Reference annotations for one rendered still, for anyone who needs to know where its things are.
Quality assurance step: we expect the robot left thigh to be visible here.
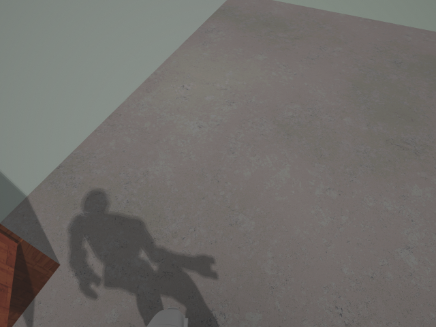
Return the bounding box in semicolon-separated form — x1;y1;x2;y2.
147;309;188;327

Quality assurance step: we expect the cupboard door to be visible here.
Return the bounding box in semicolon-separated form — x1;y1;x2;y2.
0;233;18;327

